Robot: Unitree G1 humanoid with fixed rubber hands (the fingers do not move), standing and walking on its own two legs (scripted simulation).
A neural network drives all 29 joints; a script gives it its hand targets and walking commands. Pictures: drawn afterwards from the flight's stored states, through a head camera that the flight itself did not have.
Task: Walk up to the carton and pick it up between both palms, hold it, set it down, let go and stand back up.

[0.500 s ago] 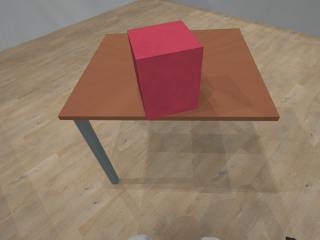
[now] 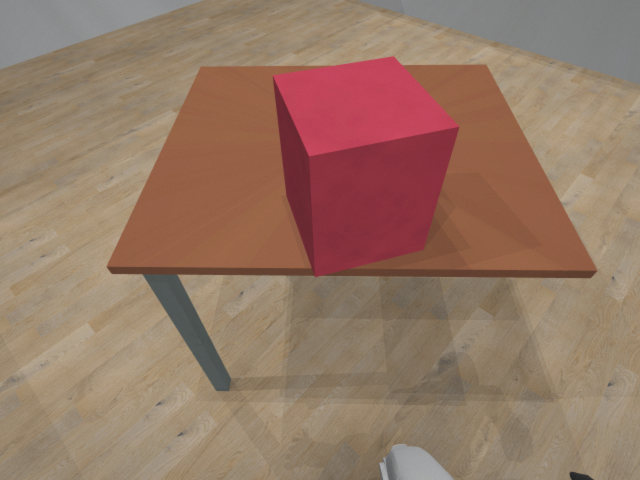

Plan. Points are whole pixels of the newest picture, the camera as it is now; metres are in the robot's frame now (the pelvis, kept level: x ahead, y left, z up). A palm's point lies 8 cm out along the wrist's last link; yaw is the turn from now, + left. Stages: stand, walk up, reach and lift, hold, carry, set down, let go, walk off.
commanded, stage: walk up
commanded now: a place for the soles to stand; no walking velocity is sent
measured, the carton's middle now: (353, 169) +0.56 -0.07 +0.06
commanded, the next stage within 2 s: none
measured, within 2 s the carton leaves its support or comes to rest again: neither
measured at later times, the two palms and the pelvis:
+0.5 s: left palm out of the picture +0.12 +0.39 -0.11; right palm (527, 461) +0.15 -0.25 -0.12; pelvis +0.08 +0.06 -0.03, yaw -1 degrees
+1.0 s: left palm (45, 477) +0.18 +0.38 -0.10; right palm (536, 458) +0.15 -0.26 -0.10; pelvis +0.10 +0.06 -0.01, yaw -5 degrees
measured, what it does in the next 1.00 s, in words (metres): walks ahead: right foot, then left foot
